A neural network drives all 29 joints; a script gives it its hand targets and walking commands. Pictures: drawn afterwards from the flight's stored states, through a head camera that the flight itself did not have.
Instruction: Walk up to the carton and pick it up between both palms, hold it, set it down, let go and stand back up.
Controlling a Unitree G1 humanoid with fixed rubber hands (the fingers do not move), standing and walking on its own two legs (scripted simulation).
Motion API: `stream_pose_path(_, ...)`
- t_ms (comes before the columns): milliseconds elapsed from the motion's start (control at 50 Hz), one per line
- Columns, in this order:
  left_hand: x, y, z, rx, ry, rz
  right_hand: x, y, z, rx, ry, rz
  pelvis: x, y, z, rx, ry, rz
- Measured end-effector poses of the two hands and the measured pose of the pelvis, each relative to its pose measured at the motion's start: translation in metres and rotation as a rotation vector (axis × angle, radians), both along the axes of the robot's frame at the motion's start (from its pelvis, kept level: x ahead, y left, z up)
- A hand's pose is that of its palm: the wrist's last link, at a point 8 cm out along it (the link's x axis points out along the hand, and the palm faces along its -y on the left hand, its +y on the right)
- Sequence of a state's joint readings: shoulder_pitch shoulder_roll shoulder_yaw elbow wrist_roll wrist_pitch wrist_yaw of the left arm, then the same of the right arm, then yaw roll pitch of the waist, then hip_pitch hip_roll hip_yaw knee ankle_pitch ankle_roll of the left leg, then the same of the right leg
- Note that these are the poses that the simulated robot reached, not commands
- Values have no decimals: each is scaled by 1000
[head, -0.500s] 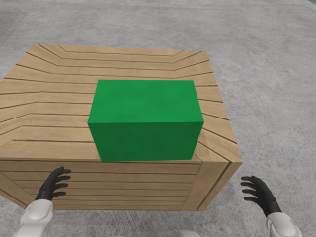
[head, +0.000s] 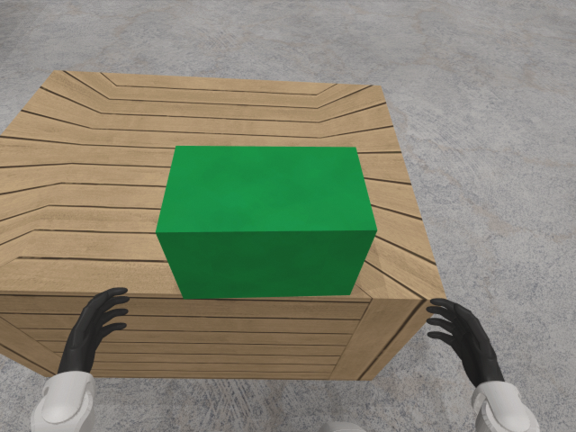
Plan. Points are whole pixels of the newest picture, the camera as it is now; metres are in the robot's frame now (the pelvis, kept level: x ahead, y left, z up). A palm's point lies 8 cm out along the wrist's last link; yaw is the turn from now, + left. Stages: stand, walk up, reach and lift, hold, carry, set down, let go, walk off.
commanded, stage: reach and lift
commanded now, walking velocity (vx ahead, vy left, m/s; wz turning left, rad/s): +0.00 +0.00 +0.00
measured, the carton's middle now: (267, 224) +0.45 +0.03 -0.03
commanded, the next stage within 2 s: none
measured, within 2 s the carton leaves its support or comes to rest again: neither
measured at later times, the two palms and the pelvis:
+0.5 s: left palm (81, 346) +0.22 +0.27 -0.01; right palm (467, 342) +0.22 -0.24 +0.01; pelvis +0.00 +0.00 +0.00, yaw +0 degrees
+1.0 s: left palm (105, 267) +0.31 +0.25 +0.04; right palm (447, 265) +0.32 -0.23 +0.05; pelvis +0.01 +0.00 +0.00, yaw +0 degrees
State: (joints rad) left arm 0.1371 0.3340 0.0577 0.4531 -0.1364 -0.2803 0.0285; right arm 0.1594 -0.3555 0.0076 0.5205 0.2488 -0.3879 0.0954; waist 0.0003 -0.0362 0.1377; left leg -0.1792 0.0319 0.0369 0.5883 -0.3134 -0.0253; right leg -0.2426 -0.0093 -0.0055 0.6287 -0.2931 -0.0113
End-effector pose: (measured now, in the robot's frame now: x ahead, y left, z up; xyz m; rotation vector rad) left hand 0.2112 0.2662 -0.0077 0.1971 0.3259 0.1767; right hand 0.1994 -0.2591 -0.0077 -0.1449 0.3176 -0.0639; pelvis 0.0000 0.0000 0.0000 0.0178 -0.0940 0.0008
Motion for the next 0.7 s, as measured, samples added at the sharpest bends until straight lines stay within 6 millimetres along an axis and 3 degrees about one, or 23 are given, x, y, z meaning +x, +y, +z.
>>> stream_pose_path(420,-3,5,-3,-99,-10,72,13,12,13,52,-28,14,1,0,0,1,2,1)
stream_pose_path(700,56,-3,22,-128,-50,58,63,22,33,72,-61,40,9,1,1,3,20,3)
